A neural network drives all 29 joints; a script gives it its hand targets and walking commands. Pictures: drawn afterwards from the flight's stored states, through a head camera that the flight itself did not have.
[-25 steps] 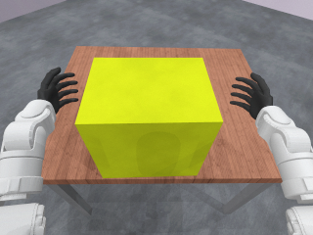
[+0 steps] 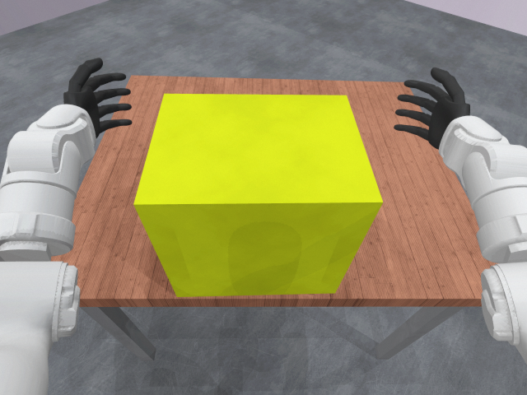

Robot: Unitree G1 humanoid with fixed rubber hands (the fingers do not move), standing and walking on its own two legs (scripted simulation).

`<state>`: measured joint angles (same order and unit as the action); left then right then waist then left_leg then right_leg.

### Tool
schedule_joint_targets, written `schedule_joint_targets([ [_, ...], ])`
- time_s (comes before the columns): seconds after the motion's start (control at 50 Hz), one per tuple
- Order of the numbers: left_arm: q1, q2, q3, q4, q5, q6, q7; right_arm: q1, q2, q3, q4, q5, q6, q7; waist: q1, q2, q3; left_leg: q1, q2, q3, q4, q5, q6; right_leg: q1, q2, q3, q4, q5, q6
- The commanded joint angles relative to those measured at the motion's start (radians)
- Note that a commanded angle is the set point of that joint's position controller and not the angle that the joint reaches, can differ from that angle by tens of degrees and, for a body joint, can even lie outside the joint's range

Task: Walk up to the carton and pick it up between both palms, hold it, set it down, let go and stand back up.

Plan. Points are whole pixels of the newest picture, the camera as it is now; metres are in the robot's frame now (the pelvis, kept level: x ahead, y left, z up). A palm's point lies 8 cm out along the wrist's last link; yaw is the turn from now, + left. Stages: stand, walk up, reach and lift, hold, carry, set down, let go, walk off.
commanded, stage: reach and lift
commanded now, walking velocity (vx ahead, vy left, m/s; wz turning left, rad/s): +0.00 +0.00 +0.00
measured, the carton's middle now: (256, 202) +0.44 +0.05 +0.02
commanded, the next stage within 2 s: none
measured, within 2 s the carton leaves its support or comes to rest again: neither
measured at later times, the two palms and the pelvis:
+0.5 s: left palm (115, 183) +0.41 +0.28 +0.08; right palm (402, 187) +0.44 -0.19 +0.07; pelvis +0.01 +0.00 -0.01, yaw +1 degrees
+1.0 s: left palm (131, 196) +0.41 +0.26 +0.04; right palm (392, 191) +0.45 -0.18 +0.06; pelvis +0.01 +0.00 -0.01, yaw +0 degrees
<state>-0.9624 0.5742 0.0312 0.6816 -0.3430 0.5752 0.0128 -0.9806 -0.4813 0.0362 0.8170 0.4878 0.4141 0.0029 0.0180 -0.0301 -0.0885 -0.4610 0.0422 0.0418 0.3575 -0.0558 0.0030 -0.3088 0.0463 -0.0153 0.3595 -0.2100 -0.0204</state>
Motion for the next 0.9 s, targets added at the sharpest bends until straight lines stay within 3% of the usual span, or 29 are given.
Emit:
schedule_joint_targets([
  [0.0, -0.449, 0.175, 0.067, -0.155, 0.04, -0.091, -0.016, -0.419, -0.207, -0.057, -0.123, -0.009, -0.085, 0.0, 0.004, 0.096, -0.652, 0.6, -0.004, -0.045, 0.094, 0.312, -0.015, -0.033, -0.013, -0.016, -0.038, 0.349, 0.054],
  [0.04, -0.374, 0.147, 0.076, -0.087, 0.062, -0.118, -0.031, -0.365, -0.177, -0.045, -0.08, -0.026, -0.106, -0.004, -0.001, 0.071, -0.592, 0.575, -0.008, -0.046, 0.097, 0.311, -0.009, -0.019, -0.013, -0.015, -0.035, 0.35, 0.058],
  [0.1, -0.351, 0.139, 0.085, -0.143, 0.077, -0.172, -0.034, -0.336, -0.165, -0.058, -0.134, -0.039, -0.153, -0.012, 0.005, 0.074, -0.595, 0.576, -0.012, -0.037, 0.085, 0.293, -0.015, -0.003, -0.008, -0.017, -0.037, 0.325, 0.062],
  [0.18, -0.369, 0.13, 0.07, -0.135, 0.062, -0.264, -0.02, -0.349, -0.138, -0.09, -0.182, -0.081, -0.215, -0.024, 0.005, 0.08, -0.61, 0.555, -0.014, -0.031, 0.088, 0.218, -0.017, -0.048, -0.008, -0.021, -0.039, 0.233, 0.059],
  [0.34, -0.372, 0.114, 0.067, -0.139, 0.047, -0.444, 0.0, -0.307, -0.112, -0.129, -0.211, -0.142, -0.343, -0.044, 0.005, 0.124, -0.79, 0.611, -0.008, -0.04, 0.153, 0.317, -0.044, -0.142, -0.002, -0.038, -0.012, 0.272, 0.058],
  [0.42, -0.34, 0.091, 0.06, -0.044, 0.051, -0.517, -0.005, -0.283, -0.083, -0.098, -0.145, -0.146, -0.393, -0.046, 0.012, 0.098, -0.811, 0.582, -0.005, -0.044, 0.169, 0.325, -0.043, -0.172, -0.002, -0.04, 0.003, 0.278, 0.064],
  [0.52, -0.294, 0.052, 0.047, 0.192, 0.072, -0.631, -0.036, -0.262, -0.035, -0.032, 0.004, -0.132, -0.468, -0.049, 0.026, 0.042, -0.759, 0.461, -0.012, -0.039, 0.176, 0.301, -0.03, -0.164, -0.01, -0.033, 0.035, 0.309, 0.083],
  [0.6, -0.308, 0.025, 0.023, 0.257, 0.076, -0.734, -0.037, -0.261, -0.025, 0.014, 0.057, -0.095, -0.55, -0.052, 0.034, 0.077, -0.811, 0.468, -0.009, -0.04, 0.211, 0.376, -0.045, -0.2, -0.008, -0.04, 0.055, 0.343, 0.075],
  [0.68, -0.328, 0.029, 0.014, 0.26, 0.063, -0.771, -0.038, -0.28, -0.038, 0.036, 0.061, -0.075, -0.584, -0.061, 0.03, 0.07, -0.83, 0.454, -0.01, -0.034, 0.226, 0.377, -0.049, -0.229, -0.005, -0.041, 0.066, 0.346, 0.077],
  [0.76, -0.322, 0.028, 0.022, 0.204, 0.065, -0.773, -0.035, -0.283, -0.047, 0.035, 0.025, -0.064, -0.601, -0.073, 0.024, 0.074, -0.906, 0.466, -0.013, -0.031, 0.248, 0.432, -0.056, -0.211, 0.0, -0.04, 0.087, 0.428, 0.085],
  [0.88, -0.309, 0.008, 0.034, 0.177, 0.074, -0.752, -0.036, -0.28, -0.029, 0.033, 0.041, -0.063, -0.586, -0.077, 0.022, 0.075, -0.887, 0.465, -0.012, -0.03, 0.241, 0.403, -0.056, -0.23, -0.004, -0.037, 0.079, 0.393, 0.087],
])
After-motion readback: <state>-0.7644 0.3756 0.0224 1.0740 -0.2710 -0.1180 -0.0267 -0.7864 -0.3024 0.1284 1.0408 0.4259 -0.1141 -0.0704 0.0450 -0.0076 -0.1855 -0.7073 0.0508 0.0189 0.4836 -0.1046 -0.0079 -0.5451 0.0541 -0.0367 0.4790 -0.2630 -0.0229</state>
